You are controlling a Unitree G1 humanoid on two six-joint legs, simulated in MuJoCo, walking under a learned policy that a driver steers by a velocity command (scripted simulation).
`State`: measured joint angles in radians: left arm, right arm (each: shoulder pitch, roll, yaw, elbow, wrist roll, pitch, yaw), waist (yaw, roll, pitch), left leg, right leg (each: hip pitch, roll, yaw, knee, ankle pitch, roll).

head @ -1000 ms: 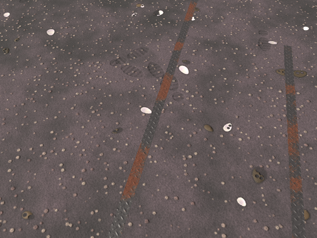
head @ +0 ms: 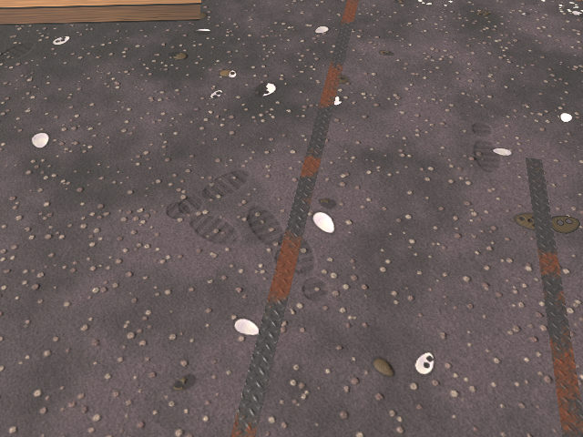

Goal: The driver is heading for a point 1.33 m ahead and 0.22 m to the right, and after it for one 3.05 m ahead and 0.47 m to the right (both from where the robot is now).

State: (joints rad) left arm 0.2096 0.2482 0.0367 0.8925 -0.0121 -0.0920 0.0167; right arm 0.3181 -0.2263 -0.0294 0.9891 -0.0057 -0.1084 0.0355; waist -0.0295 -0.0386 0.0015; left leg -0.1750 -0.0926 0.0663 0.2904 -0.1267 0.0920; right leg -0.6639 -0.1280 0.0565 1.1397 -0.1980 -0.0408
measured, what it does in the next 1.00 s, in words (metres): walks ahead: right foot, then left foot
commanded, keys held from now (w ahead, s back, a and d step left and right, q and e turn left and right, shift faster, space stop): w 0.96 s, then w+e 0.04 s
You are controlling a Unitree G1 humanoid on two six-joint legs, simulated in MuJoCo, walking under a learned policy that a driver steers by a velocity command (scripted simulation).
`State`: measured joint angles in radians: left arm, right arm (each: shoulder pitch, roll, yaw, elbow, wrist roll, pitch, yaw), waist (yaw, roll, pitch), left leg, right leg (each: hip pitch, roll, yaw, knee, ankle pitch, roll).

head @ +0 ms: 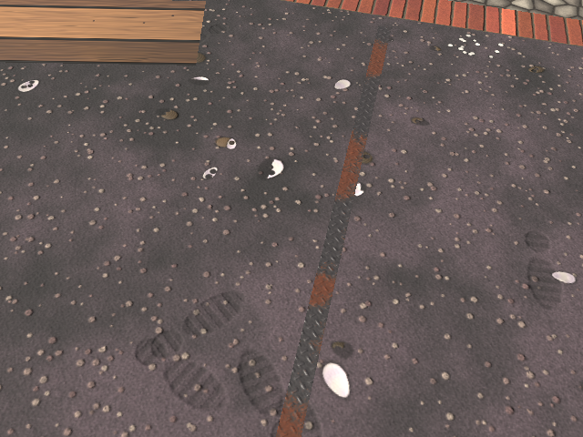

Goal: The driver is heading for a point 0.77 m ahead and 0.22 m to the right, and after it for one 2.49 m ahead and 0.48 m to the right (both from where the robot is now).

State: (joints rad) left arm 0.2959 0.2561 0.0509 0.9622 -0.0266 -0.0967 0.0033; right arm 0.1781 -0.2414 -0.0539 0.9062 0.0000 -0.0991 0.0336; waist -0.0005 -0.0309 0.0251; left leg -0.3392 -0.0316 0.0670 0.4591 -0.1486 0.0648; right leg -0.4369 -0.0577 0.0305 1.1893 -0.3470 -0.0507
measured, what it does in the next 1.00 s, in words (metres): walks ahead, turning right: right foot, then left foot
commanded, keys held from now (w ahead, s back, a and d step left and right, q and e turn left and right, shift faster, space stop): w+e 0.72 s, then w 0.02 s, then no key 0.26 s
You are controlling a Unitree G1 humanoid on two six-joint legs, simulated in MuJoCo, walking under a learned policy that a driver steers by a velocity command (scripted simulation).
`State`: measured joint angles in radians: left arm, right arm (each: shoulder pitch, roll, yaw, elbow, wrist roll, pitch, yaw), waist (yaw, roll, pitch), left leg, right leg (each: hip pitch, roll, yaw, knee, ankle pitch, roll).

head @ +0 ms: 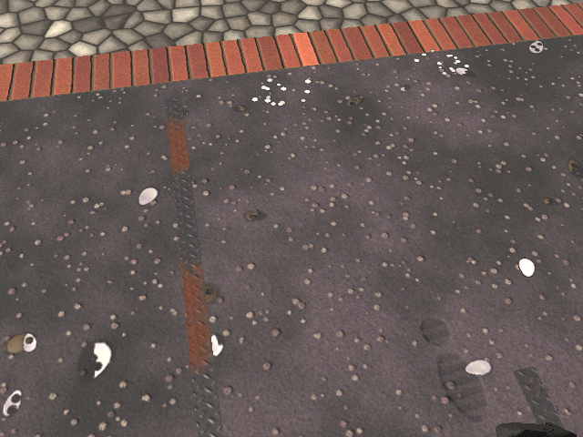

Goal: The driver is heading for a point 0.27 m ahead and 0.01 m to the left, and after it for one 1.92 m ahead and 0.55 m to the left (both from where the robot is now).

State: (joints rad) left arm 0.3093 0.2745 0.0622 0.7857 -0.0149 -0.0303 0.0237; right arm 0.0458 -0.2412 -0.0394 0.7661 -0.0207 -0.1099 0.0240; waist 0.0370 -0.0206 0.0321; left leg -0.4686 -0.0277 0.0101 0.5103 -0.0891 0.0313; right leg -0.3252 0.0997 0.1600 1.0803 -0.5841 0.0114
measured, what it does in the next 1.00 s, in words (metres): walks ahead, turning left: right foot, then left foot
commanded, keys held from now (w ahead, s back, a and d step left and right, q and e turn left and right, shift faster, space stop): no key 0.08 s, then q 0.56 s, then w+q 0.18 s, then w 0.18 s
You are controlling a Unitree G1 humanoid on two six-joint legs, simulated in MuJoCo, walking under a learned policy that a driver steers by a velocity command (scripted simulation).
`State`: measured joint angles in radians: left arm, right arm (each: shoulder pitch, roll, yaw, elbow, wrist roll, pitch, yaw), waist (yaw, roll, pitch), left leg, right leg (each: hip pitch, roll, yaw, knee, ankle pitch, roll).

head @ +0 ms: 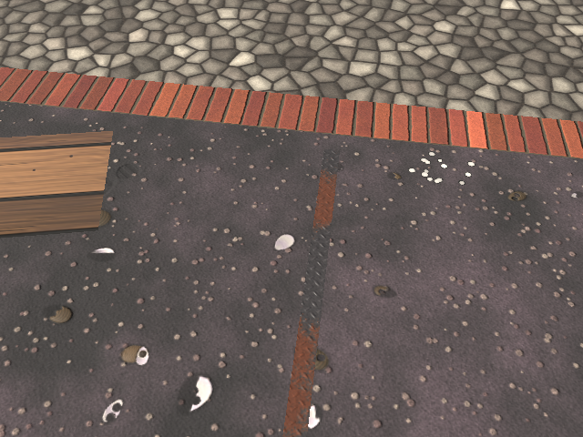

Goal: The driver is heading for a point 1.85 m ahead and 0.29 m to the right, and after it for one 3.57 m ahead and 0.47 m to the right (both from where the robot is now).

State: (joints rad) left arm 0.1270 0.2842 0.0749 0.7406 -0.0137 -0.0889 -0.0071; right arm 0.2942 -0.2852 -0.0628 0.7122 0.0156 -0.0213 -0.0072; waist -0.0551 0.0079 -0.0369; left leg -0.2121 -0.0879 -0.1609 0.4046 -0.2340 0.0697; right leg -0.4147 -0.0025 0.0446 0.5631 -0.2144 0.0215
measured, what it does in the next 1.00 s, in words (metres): walks ahead: right foot, then left foot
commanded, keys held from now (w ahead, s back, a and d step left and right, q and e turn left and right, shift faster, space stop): w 1.00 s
